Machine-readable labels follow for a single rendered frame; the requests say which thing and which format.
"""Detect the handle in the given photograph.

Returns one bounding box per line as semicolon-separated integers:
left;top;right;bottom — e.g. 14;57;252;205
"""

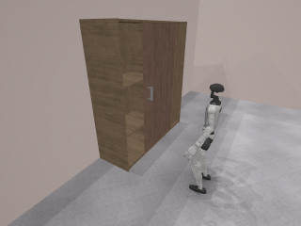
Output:
148;87;153;101

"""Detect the wardrobe door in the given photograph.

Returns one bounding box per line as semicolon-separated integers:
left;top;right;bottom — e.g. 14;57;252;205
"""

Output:
171;24;184;125
142;23;177;152

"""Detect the left robot hand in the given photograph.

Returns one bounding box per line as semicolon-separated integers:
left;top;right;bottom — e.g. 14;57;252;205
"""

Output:
183;146;197;161

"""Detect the robot left forearm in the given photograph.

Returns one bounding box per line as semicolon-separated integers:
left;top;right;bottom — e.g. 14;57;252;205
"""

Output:
193;127;212;149

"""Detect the right robot hand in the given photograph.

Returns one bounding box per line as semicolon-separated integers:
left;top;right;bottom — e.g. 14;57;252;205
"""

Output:
198;122;205;133

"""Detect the right robot foot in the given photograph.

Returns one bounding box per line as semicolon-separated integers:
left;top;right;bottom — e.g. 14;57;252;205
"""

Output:
201;172;211;181

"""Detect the left robot upper arm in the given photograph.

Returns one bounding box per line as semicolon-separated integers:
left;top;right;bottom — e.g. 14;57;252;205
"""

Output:
205;105;216;133

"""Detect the right robot thigh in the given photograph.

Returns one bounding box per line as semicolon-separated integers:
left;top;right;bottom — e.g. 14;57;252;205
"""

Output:
200;152;206;159

